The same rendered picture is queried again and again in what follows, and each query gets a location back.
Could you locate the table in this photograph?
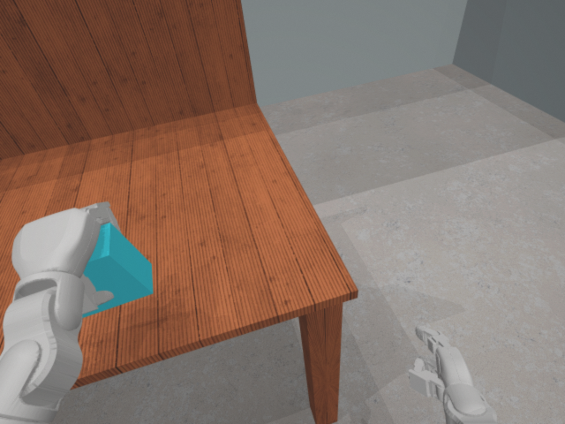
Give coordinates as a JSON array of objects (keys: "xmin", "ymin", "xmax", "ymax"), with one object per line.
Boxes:
[{"xmin": 0, "ymin": 0, "xmax": 358, "ymax": 424}]

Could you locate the sponge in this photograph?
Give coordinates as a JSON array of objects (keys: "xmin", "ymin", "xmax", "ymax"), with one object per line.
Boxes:
[{"xmin": 82, "ymin": 223, "xmax": 153, "ymax": 318}]

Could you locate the robot right forearm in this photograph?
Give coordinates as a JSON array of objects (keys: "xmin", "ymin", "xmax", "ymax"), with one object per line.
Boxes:
[{"xmin": 443, "ymin": 383, "xmax": 498, "ymax": 424}]

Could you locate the right robot hand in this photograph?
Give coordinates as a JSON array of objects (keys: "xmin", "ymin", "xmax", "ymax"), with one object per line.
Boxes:
[{"xmin": 409, "ymin": 326, "xmax": 475, "ymax": 403}]

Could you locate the left robot hand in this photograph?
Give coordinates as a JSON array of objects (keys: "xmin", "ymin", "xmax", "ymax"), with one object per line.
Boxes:
[{"xmin": 11, "ymin": 201, "xmax": 121, "ymax": 314}]

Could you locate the robot left forearm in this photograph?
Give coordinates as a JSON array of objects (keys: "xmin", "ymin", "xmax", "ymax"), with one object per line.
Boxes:
[{"xmin": 0, "ymin": 271, "xmax": 85, "ymax": 424}]

